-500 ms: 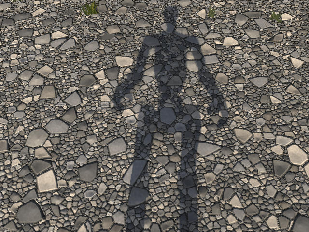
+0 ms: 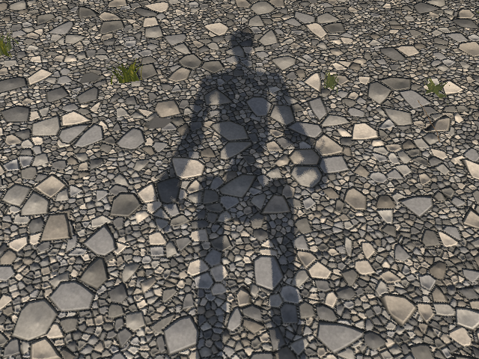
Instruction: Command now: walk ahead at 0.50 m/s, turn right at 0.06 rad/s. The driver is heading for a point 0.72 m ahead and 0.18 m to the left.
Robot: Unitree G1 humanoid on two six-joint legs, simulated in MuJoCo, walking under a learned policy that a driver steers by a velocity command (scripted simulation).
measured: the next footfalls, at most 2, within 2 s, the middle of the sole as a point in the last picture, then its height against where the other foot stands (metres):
right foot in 0.42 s outside the picture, level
left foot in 0.96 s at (201, 273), level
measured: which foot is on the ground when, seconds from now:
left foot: down 0.00-0.44, up 0.46-0.94, down 0.96-1.00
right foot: up 0.00-0.40, down 0.42-0.96, up 0.98-1.00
